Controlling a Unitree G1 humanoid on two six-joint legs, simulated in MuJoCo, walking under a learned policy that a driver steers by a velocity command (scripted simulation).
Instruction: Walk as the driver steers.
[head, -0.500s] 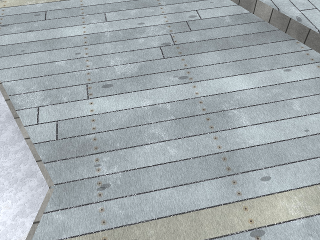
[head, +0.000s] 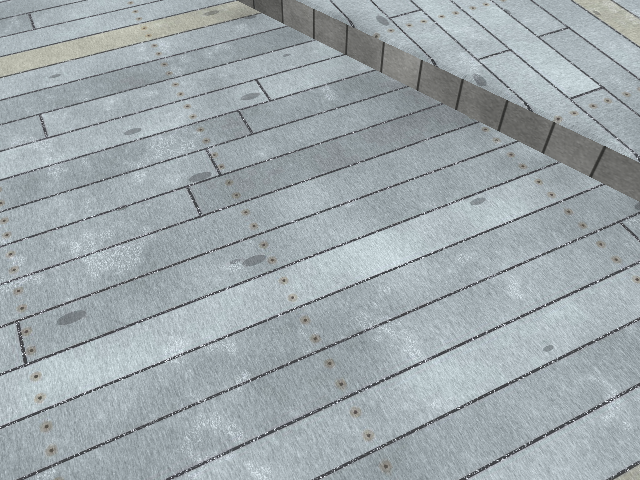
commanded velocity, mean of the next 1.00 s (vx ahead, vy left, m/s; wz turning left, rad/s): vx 1.00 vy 0.00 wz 0.78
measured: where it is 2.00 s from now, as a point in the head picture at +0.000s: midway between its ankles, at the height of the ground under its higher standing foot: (32, 206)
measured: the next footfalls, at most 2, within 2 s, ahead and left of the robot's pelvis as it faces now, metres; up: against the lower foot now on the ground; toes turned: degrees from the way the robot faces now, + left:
left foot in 0.34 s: +0.50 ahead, +0.21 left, +0.00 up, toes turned +16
right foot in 0.80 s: +0.95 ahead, +0.23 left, +0.00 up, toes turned +46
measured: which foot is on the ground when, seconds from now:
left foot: up 0.00-0.32, down 0.34-0.80, up 0.82-1.00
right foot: down 0.00-0.36, up 0.38-0.78, down 0.80-1.00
